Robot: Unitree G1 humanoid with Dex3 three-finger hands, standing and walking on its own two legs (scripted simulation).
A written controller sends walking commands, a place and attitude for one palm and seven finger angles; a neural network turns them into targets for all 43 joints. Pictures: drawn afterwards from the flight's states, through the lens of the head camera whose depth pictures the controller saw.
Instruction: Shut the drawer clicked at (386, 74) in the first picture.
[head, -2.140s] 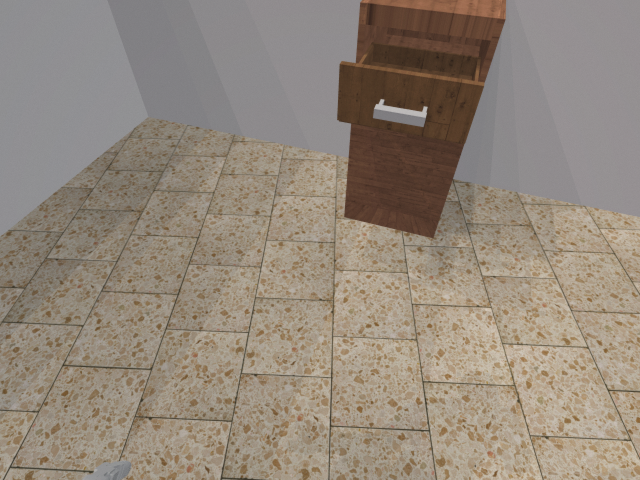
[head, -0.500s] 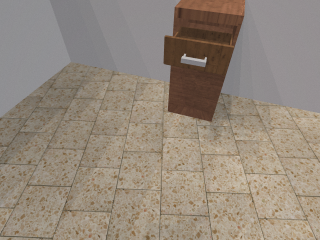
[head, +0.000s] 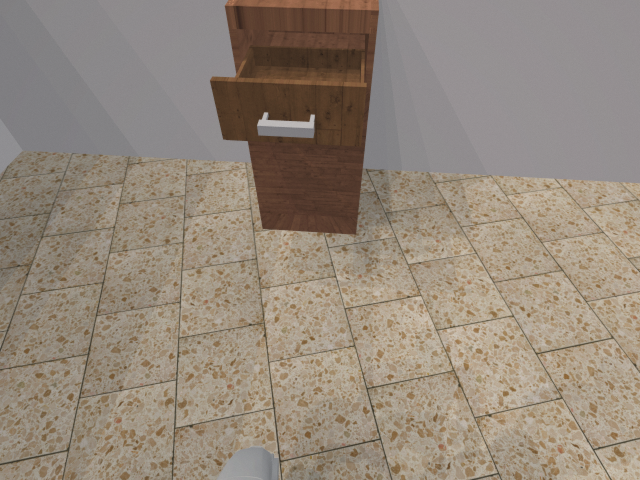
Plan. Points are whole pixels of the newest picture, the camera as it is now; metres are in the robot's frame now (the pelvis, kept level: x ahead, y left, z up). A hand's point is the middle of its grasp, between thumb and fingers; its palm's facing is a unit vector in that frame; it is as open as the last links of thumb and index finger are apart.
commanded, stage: walk to a spot facing it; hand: left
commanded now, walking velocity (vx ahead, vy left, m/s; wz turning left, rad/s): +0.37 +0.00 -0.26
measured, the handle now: (287, 123) +0.86 +0.15 -0.04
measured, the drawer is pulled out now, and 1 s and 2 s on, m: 0.29 0.29 0.29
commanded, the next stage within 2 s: turn to face it in 0.58 s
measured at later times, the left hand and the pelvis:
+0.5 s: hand (180, 371) +0.31 +0.27 -0.18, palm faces -0.17 -0.97 -0.19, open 7.4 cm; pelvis +0.21 +0.08 +0.00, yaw -15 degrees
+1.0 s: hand (268, 297) +0.46 +0.14 -0.17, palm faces -0.35 -0.92 -0.14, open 7.4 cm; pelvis +0.29 +0.05 -0.01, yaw -18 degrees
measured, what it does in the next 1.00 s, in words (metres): walks ahead, turning right: left foot, then right foot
